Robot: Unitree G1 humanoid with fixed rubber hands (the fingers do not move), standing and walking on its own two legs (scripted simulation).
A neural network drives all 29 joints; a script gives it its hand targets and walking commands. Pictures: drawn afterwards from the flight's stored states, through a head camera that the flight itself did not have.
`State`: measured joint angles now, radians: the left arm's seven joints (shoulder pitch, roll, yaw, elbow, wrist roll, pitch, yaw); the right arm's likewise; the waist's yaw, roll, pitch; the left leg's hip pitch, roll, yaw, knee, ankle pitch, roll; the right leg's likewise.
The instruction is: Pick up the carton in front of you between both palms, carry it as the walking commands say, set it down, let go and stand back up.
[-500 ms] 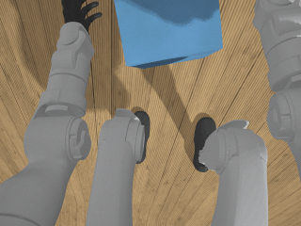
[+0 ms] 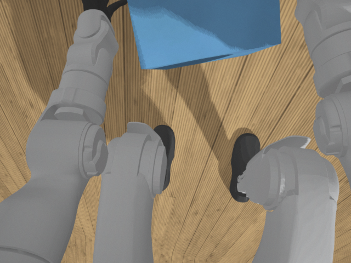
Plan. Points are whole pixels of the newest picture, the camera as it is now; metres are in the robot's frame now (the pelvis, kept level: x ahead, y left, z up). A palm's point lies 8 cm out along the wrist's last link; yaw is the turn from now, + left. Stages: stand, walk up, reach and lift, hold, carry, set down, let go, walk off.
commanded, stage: reach and lift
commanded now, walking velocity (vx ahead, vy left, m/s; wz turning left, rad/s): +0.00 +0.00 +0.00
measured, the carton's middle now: (199, 7) +0.53 +0.03 -0.24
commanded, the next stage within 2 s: none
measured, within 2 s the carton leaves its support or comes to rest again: leaves its support in 0.52 s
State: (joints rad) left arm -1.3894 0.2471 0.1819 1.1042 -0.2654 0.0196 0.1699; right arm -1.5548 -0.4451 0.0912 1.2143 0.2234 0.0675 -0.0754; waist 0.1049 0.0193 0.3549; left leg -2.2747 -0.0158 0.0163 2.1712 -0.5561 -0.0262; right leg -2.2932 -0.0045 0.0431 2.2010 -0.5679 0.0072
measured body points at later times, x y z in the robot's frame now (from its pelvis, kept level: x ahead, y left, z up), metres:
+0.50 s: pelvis -0.01 -0.01 +0.00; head +0.37 -0.02 +0.24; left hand +0.54 +0.18 -0.17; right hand +0.59 -0.12 -0.18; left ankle +0.12 +0.12 -0.33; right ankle +0.11 -0.12 -0.33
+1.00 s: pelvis -0.01 +0.00 +0.08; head +0.26 -0.02 +0.44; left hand +0.50 +0.16 +0.01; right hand +0.52 -0.14 +0.01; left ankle +0.12 +0.13 -0.33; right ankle +0.11 -0.12 -0.33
